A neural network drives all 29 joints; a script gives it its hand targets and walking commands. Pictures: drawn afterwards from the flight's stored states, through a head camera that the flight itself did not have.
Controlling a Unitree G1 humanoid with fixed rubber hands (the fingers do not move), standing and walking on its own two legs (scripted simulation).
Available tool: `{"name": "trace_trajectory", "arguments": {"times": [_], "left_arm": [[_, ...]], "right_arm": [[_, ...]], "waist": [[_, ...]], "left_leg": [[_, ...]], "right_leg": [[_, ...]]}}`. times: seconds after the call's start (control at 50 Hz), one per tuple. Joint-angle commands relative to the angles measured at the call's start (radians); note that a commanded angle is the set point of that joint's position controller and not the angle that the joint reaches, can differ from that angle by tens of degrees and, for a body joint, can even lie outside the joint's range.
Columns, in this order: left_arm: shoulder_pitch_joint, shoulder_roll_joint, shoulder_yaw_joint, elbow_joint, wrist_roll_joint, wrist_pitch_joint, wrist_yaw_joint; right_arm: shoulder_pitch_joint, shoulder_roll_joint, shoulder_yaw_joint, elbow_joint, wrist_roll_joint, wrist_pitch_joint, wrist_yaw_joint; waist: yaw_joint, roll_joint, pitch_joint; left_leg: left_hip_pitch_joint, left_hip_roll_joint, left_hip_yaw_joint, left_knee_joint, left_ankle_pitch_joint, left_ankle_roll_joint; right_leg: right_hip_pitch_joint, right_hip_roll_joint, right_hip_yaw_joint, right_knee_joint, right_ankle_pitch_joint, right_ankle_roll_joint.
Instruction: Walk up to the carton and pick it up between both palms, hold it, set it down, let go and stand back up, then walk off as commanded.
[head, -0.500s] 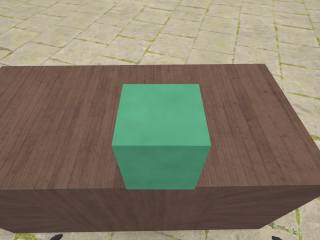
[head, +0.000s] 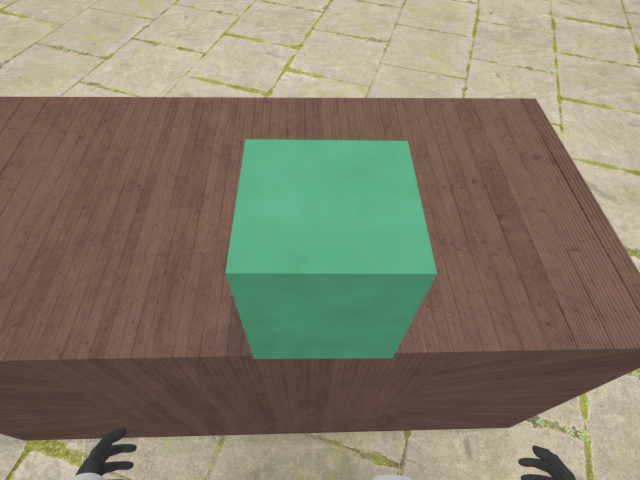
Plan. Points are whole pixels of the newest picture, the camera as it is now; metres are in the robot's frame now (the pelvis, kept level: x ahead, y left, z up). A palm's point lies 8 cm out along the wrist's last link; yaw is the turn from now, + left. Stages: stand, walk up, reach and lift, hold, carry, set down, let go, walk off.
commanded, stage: reach and lift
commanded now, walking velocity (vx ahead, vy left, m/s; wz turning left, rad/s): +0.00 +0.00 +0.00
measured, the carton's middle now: (325, 257) +0.39 +0.01 +0.01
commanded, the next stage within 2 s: none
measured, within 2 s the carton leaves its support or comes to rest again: neither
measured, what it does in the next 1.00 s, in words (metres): stands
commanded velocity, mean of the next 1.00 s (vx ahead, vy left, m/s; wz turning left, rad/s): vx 0.00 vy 0.00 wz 0.00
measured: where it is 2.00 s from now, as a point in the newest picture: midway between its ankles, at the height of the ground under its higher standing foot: outside the picture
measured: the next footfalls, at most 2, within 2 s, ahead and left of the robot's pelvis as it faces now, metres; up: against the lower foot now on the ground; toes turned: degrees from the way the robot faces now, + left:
none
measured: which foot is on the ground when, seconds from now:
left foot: down 0.00-1.00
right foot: down 0.00-1.00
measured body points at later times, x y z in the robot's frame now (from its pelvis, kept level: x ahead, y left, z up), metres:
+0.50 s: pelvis +0.02 +0.00 +0.01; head +0.03 +0.02 +0.45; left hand +0.17 +0.26 -0.09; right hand +0.17 -0.28 -0.07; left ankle -0.01 +0.14 -0.74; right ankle +0.03 -0.13 -0.74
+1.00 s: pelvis +0.00 +0.01 +0.01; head -0.01 +0.02 +0.46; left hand +0.16 +0.23 -0.05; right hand +0.15 -0.25 -0.04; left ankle +0.00 +0.14 -0.74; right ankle +0.03 -0.13 -0.74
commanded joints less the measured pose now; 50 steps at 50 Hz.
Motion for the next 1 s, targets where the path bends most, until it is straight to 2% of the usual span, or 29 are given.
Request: {"name": "trace_trajectory", "arguments": {"times": [0.0, 0.04, 0.06, 0.1, 0.12, 0.14, 0.18, 0.22, 0.24, 0.26, 0.28, 0.4, 0.44, 0.48, 0.5, 0.54, 0.58, 0.6, 0.64, 0.66, 0.68, 0.72, 0.78, 0.8, 0.84, 0.9, 0.94, 0.96, 0.98], "left_arm": [[-0.169, 0.104, 0.026, -0.365, 0.032, 0.188, 0.006], [-0.058, 0.106, 0.037, -0.456, 0.046, 0.223, -0.006], [-0.034, 0.099, 0.053, -0.504, 0.066, 0.215, -0.009], [0.049, 0.074, 0.059, -0.565, 0.084, 0.201, -0.006], [0.077, 0.066, 0.082, -0.539, 0.099, 0.203, -0.015], [0.064, 0.086, 0.066, -0.575, 0.099, 0.195, -0.021], [0.075, 0.067, 0.079, -0.555, 0.101, 0.199, -0.015], [0.079, 0.048, 0.05, -0.582, 0.074, 0.188, -0.02], [0.078, 0.037, 0.062, -0.577, 0.081, 0.196, -0.016], [0.055, 0.032, 0.065, -0.589, 0.069, 0.189, -0.014], [0.037, 0.034, 0.062, -0.581, 0.054, 0.178, -0.018], [0.037, -0.002, 0.077, -0.641, 0.04, 0.099, -0.008], [0.072, -0.009, 0.067, -0.672, 0.034, 0.07, 0.008], [0.095, -0.028, 0.049, -0.664, 0.017, 0.05, 0.011], [0.09, -0.004, 0.055, -0.674, 0.024, 0.037, 0.01], [0.099, -0.013, 0.027, -0.727, -0.023, 0.001, 0.018], [0.135, -0.024, 0.004, -0.679, -0.034, -0.004, 0.014], [0.159, -0.004, 0.024, -0.687, -0.019, -0.013, 0.02], [0.19, -0.037, 0.013, -0.698, -0.015, -0.021, 0.028], [0.173, -0.018, 0.018, -0.686, -0.032, -0.023, 0.031], [0.169, -0.024, 0.001, -0.697, -0.042, -0.027, 0.03], [0.187, -0.043, -0.001, -0.683, -0.028, -0.035, 0.031], [0.182, -0.075, 0.006, -0.694, -0.01, -0.032, 0.042], [0.187, -0.075, 0.003, -0.707, -0.005, -0.041, 0.047], [0.171, -0.069, -0.004, -0.725, -0.039, -0.077, 0.054], [0.173, -0.082, 0.013, -0.768, -0.045, -0.125, 0.073], [0.198, -0.091, -0.017, -0.801, -0.061, -0.162, 0.084], [0.177, -0.098, -0.037, -0.804, -0.047, -0.165, 0.093], [0.174, -0.094, -0.022, -0.811, -0.066, -0.191, 0.095]], "right_arm": [[-0.146, -0.166, -0.054, -0.172, 0.015, -0.027, 0.038], [-0.036, -0.205, -0.052, -0.216, 0.041, -0.026, 0.029], [0.007, -0.203, -0.046, -0.214, 0.062, -0.034, 0.021], [0.024, -0.226, -0.038, -0.241, 0.088, -0.043, 0.024], [0.023, -0.223, -0.03, -0.244, 0.1, -0.055, 0.012], [0.037, -0.228, -0.04, -0.257, 0.088, -0.056, -0.006], [0.0, -0.214, -0.013, -0.292, 0.097, -0.057, -0.002], [0.0, -0.201, -0.018, -0.301, 0.093, -0.053, -0.005], [0.015, -0.204, -0.017, -0.295, 0.08, -0.041, 0.003], [-0.001, -0.194, 0.002, -0.282, 0.084, -0.036, 0.008], [-0.004, -0.173, 0.003, -0.312, 0.081, -0.034, -0.003], [0.041, -0.097, 0.034, -0.382, 0.095, -0.051, 0.005], [0.071, -0.093, 0.029, -0.438, 0.107, -0.062, 0.015], [0.05, -0.096, 0.017, -0.481, 0.108, -0.084, 0.018], [0.09, -0.078, 0.009, -0.478, 0.107, -0.083, 0.01], [0.109, -0.052, -0.011, -0.523, 0.112, -0.096, 0.002], [0.1, -0.065, -0.014, -0.528, 0.097, -0.097, -0.005], [0.131, -0.056, -0.019, -0.551, 0.095, -0.089, -0.012], [0.142, -0.044, -0.015, -0.595, 0.099, -0.09, -0.012], [0.133, -0.062, -0.056, -0.592, 0.076, -0.086, -0.021], [0.12, -0.052, -0.045, -0.648, 0.066, -0.08, -0.022], [0.139, -0.045, -0.045, -0.658, 0.061, -0.067, -0.012], [0.177, -0.025, -0.032, -0.674, 0.063, -0.026, -0.011], [0.176, -0.025, -0.028, -0.683, 0.066, -0.023, -0.004], [0.158, -0.008, -0.026, -0.775, 0.082, -0.038, -0.002], [0.183, -0.011, -0.03, -0.765, 0.098, -0.045, 0.009], [0.193, 0.004, -0.018, -0.8, 0.127, -0.059, 0.013], [0.188, 0.009, -0.028, -0.783, 0.13, -0.057, 0.017], [0.172, 0.023, -0.012, -0.794, 0.134, -0.071, 0.016]], "waist": [[-0.009, 0.005, -0.19], [0.016, 0.016, -0.318], [-0.001, 0.024, -0.329], [0.008, 0.095, -0.389], [0.015, 0.023, -0.335], [-0.003, 0.024, -0.324], [0.023, 0.02, -0.232], [-0.008, 0.003, -0.146], [-0.008, -0.025, -0.098], [-0.005, 0.011, -0.079], [-0.017, -0.037, -0.072], [0.005, 0.02, -0.119], [0.008, 0.066, -0.17], [0.026, 0.051, -0.186], [0.003, 0.071, -0.176], [0.003, 0.055, -0.221], [0.009, 0.0, -0.15], [0.003, -0.004, -0.153], [0.033, 0.028, -0.128], [0.012, -0.025, -0.104], [0.024, -0.024, -0.093], [-0.004, -0.003, -0.057], [0.024, -0.022, -0.014], [0.015, 0.012, -0.011], [0.032, -0.021, -0.06], [0.031, -0.007, -0.079], [0.046, 0.037, -0.097], [0.023, 0.072, -0.087], [0.057, 0.074, -0.138]], "left_leg": [[-0.001, -0.023, 0.082, 0.003, -0.011, -0.014], [0.062, -0.029, 0.076, 0.051, 0.162, -0.018], [0.101, -0.043, 0.063, 0.058, 0.234, -0.026], [0.18, -0.036, 0.028, 0.081, 0.408, -0.057], [0.156, -0.051, 0.039, 0.074, 0.441, -0.044], [0.159, -0.048, 0.049, 0.06, 0.397, -0.032], [0.142, -0.058, 0.061, 0.011, 0.333, -0.021], [0.157, -0.056, 0.071, -0.024, 0.35, -0.029], [0.131, -0.059, 0.067, -0.046, 0.281, -0.014], [0.12, -0.056, 0.085, -0.064, 0.288, -0.025], [0.1, -0.066, 0.1, -0.075, 0.25, -0.006], [0.107, -0.069, 0.096, -0.132, 0.277, -0.026], [0.153, -0.064, 0.082, -0.134, 0.275, -0.029], [0.176, -0.065, 0.085, -0.145, 0.275, -0.026], [0.17, -0.066, 0.092, -0.152, 0.225, -0.023], [0.167, -0.069, 0.1, -0.158, 0.252, -0.025], [0.141, -0.06, 0.098, -0.187, 0.193, -0.019], [0.154, -0.069, 0.099, -0.189, 0.213, -0.009], [0.125, -0.061, 0.096, -0.206, 0.206, -0.017], [0.106, -0.049, 0.098, -0.211, 0.161, -0.012], [0.112, -0.051, 0.102, -0.224, 0.145, -0.01], [0.104, -0.055, 0.096, -0.24, 0.075, -0.002], [0.07, -0.052, 0.107, -0.272, 0.072, -0.001], [0.053, -0.037, 0.095, -0.283, 0.046, -0.002], [0.068, -0.056, 0.113, -0.259, 0.079, -0.001], [0.091, -0.048, 0.1, -0.262, 0.122, 0.002], [0.095, -0.039, 0.091, -0.273, 0.074, -0.009], [0.06, -0.025, 0.074, -0.296, -0.001, -0.002], [0.045, -0.032, 0.093, -0.275, 0.054, -0.012]], "right_leg": [[0.026, 0.033, -0.112, -0.022, 0.017, -0.038], [0.108, 0.048, -0.101, 0.015, 0.266, -0.037], [0.111, 0.054, -0.101, 0.015, 0.356, -0.023], [0.142, 0.066, -0.105, 0.024, 0.432, -0.024], [0.171, 0.064, -0.107, 0.011, 0.525, 0.0], [0.207, 0.068, -0.122, -0.001, 0.525, 0.001], [0.204, 0.062, -0.116, -0.044, 0.511, 0.003], [0.159, 0.072, -0.133, -0.076, 0.465, 0.01], [0.18, 0.067, -0.126, -0.094, 0.445, 0.003], [0.175, 0.051, -0.121, -0.106, 0.425, 0.008], [0.179, 0.043, -0.108, -0.12, 0.443, 0.026], [0.232, 0.037, -0.088, -0.154, 0.447, 0.013], [0.22, 0.04, -0.082, -0.162, 0.392, 0.003], [0.216, 0.049, -0.085, -0.189, 0.316, -0.007], [0.219, 0.043, -0.081, -0.199, 0.268, 0.002], [0.237, 0.044, -0.085, -0.2, 0.29, 0.0], [0.216, 0.052, -0.086, -0.219, 0.202, -0.002], [0.209, 0.051, -0.088, -0.22, 0.21, -0.002], [0.219, 0.054, -0.095, -0.219, 0.171, -0.01], [0.237, 0.054, -0.101, -0.225, 0.149, -0.006], [0.207, 0.055, -0.1, -0.232, 0.113, -0.01], [0.185, 0.048, -0.09, -0.253, 0.072, -0.017], [0.217, 0.044, -0.08, -0.263, 0.033, -0.009], [0.228, 0.046, -0.09, -0.254, 0.033, -0.014], [0.188, 0.039, -0.067, -0.262, 0.023, -0.001], [0.201, 0.031, -0.058, -0.258, 0.073, -0.018], [0.179, 0.033, -0.055, -0.258, 0.033, -0.023], [0.195, 0.039, -0.064, -0.242, 0.01, -0.024], [0.21, 0.024, -0.043, -0.23, 0.042, -0.024]]}}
